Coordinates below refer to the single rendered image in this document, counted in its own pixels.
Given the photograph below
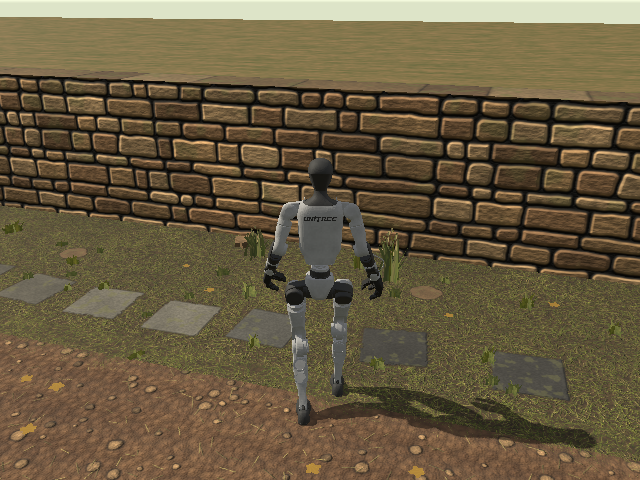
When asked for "right robot thigh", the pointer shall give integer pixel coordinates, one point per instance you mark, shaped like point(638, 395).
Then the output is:
point(342, 297)

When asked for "robot left upper arm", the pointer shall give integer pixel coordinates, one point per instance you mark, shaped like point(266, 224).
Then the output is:
point(288, 211)

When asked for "robot left hand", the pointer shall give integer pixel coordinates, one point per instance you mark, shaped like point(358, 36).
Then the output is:
point(278, 276)

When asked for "robot right forearm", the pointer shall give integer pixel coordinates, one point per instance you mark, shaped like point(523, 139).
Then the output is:
point(370, 266)

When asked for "robot left forearm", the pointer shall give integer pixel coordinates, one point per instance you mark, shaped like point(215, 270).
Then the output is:
point(272, 262)

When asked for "robot left foot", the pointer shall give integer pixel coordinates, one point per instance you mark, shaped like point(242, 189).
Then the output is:
point(303, 416)

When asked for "robot right upper arm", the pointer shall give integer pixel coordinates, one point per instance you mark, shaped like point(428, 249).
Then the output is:
point(352, 212)

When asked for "robot right hand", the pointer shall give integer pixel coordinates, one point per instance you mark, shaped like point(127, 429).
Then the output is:
point(378, 285)

